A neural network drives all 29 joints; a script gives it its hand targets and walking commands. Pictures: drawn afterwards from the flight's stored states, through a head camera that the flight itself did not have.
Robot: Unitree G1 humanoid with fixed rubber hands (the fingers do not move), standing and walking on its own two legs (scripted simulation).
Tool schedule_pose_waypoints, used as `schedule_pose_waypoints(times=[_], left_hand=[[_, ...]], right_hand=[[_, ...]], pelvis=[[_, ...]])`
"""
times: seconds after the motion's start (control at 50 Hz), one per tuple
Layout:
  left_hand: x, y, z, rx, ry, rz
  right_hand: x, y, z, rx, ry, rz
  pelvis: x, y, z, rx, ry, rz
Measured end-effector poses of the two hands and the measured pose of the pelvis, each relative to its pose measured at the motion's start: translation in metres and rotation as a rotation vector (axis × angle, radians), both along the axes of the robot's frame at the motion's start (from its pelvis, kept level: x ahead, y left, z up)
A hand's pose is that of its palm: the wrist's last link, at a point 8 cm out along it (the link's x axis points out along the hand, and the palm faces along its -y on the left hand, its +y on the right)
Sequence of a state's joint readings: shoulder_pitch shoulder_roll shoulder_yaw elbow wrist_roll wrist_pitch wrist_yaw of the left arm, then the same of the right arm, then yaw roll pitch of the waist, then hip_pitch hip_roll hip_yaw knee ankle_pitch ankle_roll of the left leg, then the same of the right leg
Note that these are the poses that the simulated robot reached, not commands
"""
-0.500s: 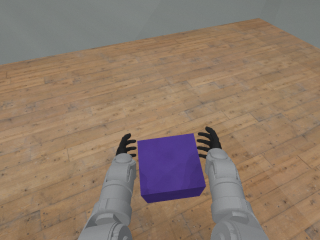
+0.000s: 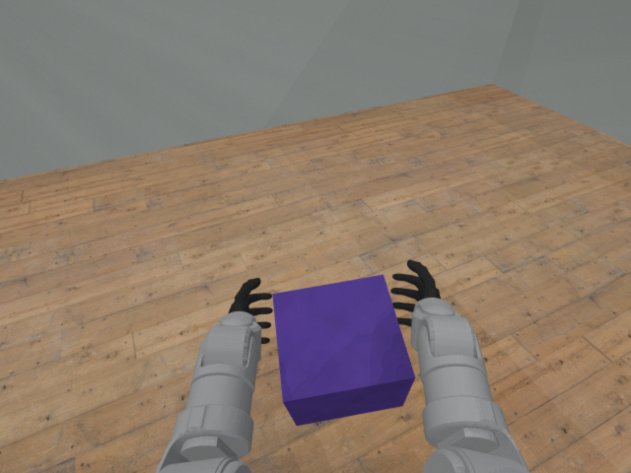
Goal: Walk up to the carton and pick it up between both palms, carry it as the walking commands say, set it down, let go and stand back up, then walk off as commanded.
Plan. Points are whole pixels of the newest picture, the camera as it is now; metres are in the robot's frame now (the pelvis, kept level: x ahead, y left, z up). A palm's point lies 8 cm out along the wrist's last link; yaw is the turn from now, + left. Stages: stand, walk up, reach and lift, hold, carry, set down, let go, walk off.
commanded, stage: reach and lift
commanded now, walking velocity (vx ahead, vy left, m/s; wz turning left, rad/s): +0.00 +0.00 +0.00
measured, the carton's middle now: (339, 351) +0.32 -0.03 -0.05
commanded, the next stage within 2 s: hold in 1.04 s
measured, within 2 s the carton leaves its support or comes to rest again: neither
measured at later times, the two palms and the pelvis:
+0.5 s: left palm (220, 328) +0.30 +0.14 +0.04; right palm (403, 309) +0.31 -0.11 +0.06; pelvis +0.00 +0.02 +0.00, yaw +0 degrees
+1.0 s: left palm (224, 334) +0.29 +0.13 +0.04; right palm (414, 314) +0.30 -0.12 +0.06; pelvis +0.00 +0.01 +0.00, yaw +0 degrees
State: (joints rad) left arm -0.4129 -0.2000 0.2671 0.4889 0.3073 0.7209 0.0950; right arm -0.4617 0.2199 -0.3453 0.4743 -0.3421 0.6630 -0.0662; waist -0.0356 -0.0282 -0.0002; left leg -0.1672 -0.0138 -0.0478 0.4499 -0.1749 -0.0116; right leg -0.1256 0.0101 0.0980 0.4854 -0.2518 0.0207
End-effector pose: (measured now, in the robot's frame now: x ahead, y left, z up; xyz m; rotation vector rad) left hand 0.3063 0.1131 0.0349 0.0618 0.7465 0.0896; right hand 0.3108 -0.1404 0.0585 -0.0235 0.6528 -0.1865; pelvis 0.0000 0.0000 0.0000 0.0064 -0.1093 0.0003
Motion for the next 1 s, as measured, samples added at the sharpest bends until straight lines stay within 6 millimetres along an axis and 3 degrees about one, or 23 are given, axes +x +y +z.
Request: schedule_pose_waypoints(times=[0.26,0.44,0.7,1.0], left_hand=[[-0.011,0.015,0.002,0.022,0.020,0.112],[-0.008,0.025,0.005,0.026,0.019,0.113],[-0.004,0.028,0.006,0.033,0.005,0.080],[-0.013,0.020,0.004,0.012,0.001,0.016]], right_hand=[[0.000,0.023,0.006,-0.013,0.006,0.019],[0.000,0.032,0.006,0.007,0.007,0.000],[-0.002,0.032,0.001,0.034,0.004,0.009],[-0.007,0.019,0.003,0.004,0.001,0.037]], pelvis=[[-0.007,0.005,-0.001,-0.008,-0.003,0.006],[-0.006,0.017,-0.001,-0.013,0.003,0.002],[-0.002,0.025,-0.001,-0.011,-0.003,-0.012],[-0.001,0.013,0.000,-0.007,-0.023,-0.005]])
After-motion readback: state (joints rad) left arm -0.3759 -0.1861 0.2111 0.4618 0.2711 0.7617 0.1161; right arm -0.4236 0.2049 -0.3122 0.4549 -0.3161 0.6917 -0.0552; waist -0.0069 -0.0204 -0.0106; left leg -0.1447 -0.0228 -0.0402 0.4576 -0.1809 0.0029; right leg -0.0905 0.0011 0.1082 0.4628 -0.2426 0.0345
